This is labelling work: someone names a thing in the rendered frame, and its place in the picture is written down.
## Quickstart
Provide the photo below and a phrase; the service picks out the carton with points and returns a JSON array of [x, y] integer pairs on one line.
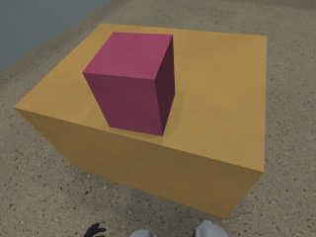
[[132, 78]]

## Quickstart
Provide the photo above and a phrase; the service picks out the robot right thigh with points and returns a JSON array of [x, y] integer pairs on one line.
[[210, 230]]

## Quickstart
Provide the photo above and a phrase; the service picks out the pedestal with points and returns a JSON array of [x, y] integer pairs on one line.
[[212, 151]]

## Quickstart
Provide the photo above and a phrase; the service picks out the robot left hand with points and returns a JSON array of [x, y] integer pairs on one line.
[[93, 230]]

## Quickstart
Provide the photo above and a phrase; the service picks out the right robot shin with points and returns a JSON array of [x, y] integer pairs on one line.
[[206, 222]]

